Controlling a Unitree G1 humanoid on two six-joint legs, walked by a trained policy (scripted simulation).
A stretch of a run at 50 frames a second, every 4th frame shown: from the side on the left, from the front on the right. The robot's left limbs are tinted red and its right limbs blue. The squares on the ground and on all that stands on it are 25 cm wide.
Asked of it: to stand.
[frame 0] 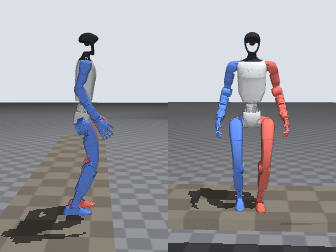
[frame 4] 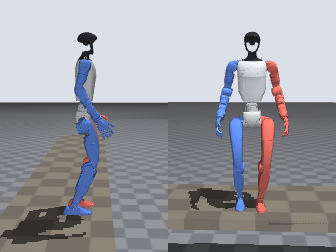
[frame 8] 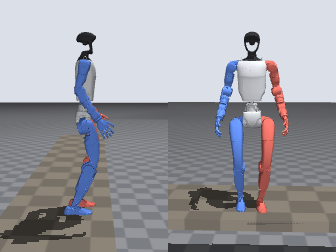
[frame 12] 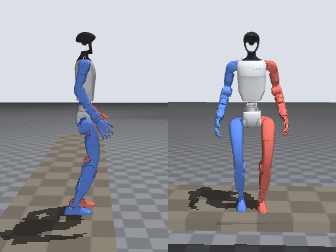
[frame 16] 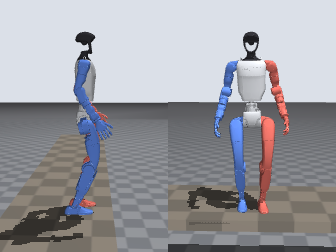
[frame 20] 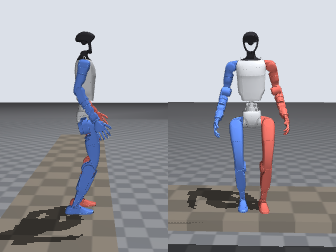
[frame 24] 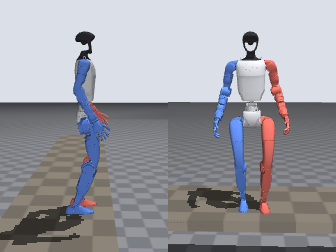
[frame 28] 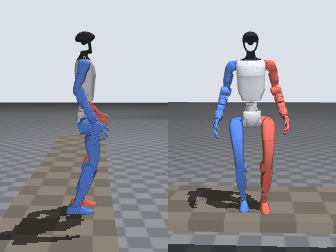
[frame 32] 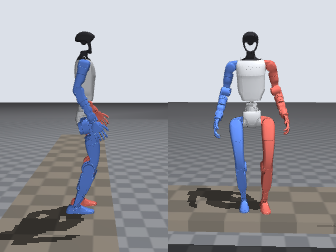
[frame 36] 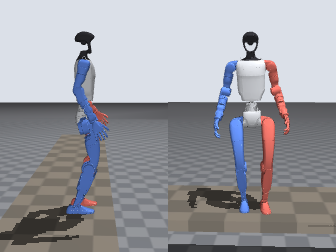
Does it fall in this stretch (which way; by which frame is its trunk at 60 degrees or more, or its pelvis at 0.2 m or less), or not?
no
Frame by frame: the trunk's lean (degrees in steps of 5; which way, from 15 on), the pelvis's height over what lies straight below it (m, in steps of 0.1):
0: 5, 0.8
4: 0, 0.8
8: 0, 0.8
12: 0, 0.8
16: 0, 0.8
20: 0, 0.8
24: 0, 0.8
28: 0, 0.8
32: 0, 0.8
36: 0, 0.8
